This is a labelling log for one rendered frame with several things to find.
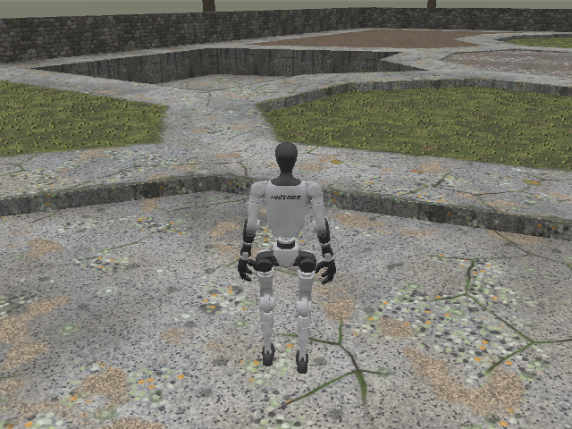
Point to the left robot hand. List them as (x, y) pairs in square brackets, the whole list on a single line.
[(243, 269)]

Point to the right robot foot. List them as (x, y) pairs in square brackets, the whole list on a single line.
[(302, 365)]

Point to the robot left upper arm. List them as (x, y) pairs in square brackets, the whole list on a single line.
[(254, 203)]

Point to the robot right upper arm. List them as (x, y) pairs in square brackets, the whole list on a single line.
[(314, 190)]

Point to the right robot thigh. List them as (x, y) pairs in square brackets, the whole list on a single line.
[(306, 270)]

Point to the robot right forearm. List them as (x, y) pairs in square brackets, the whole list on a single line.
[(325, 243)]

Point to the right robot hand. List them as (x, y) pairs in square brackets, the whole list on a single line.
[(331, 270)]

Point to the robot left forearm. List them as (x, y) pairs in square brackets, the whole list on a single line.
[(247, 242)]

